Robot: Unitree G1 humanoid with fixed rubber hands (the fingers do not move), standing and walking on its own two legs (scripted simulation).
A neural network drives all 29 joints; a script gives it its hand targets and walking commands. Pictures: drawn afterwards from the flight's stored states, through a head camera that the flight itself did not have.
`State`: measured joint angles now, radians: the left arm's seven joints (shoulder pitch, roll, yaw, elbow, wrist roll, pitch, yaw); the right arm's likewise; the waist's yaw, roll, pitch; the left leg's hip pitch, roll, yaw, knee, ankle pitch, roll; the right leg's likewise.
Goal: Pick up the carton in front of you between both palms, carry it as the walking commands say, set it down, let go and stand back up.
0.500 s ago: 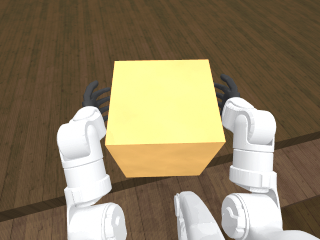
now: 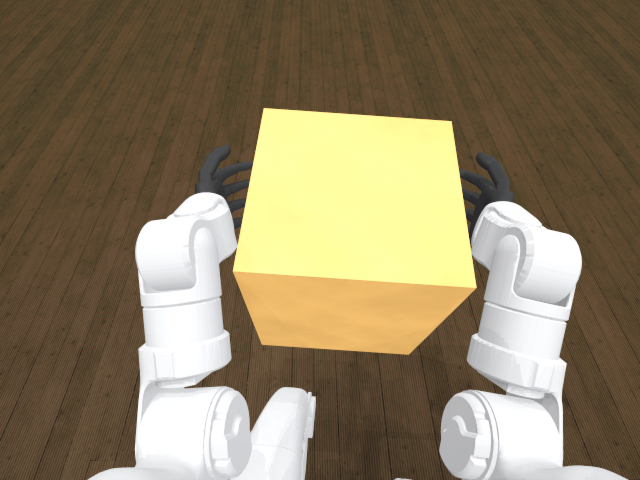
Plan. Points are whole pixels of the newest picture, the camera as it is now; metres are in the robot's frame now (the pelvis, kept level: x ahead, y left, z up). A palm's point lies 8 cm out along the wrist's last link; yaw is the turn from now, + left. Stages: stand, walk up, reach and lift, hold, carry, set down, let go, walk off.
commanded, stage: carry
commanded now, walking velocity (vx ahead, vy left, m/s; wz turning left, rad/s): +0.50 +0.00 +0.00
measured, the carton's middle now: (345, 246) +0.37 +0.03 +0.08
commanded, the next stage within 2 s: none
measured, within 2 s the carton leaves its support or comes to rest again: neither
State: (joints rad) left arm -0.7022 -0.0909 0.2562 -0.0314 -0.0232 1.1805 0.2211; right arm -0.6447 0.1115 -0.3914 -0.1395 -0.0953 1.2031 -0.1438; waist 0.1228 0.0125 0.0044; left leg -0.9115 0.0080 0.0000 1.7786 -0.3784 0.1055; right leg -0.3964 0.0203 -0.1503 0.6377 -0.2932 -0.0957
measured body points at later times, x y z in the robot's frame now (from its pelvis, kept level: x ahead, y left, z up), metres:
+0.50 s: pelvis +0.32 +0.09 +0.12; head +0.35 +0.09 +0.57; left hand +0.70 +0.20 +0.24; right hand +0.67 -0.10 +0.25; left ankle +0.37 +0.15 -0.59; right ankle +0.28 -0.03 -0.46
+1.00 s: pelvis +0.63 +0.04 +0.15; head +0.65 +0.03 +0.60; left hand +0.99 +0.19 +0.26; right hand +1.00 -0.11 +0.25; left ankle +0.55 +0.16 -0.50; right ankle +0.70 -0.02 -0.59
